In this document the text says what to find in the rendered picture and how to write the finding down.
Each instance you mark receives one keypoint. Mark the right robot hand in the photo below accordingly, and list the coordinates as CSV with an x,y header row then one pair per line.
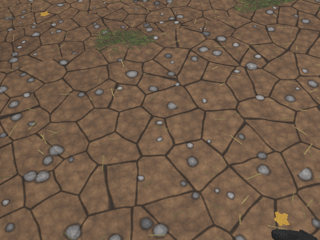
x,y
283,234

